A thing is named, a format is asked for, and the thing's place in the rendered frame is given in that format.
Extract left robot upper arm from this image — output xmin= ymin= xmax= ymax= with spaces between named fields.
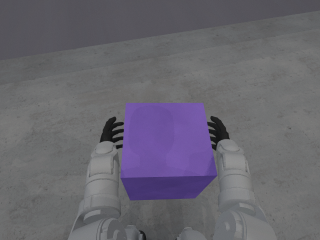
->
xmin=68 ymin=217 xmax=128 ymax=240

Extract left robot forearm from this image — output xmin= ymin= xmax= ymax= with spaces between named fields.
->
xmin=69 ymin=141 xmax=121 ymax=236

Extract right robot upper arm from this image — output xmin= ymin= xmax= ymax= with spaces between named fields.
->
xmin=212 ymin=209 xmax=277 ymax=240

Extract left robot thigh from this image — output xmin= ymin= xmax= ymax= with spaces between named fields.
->
xmin=125 ymin=228 xmax=143 ymax=240

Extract robot left shin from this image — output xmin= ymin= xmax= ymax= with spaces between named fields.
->
xmin=126 ymin=225 xmax=139 ymax=232

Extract right robot hand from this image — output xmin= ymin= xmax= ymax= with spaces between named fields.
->
xmin=207 ymin=116 xmax=230 ymax=151

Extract right robot forearm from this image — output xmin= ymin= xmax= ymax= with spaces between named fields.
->
xmin=216 ymin=139 xmax=271 ymax=226

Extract carton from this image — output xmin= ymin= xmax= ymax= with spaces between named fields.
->
xmin=120 ymin=103 xmax=218 ymax=201

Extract left robot hand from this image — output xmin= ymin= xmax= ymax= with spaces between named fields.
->
xmin=99 ymin=116 xmax=124 ymax=149

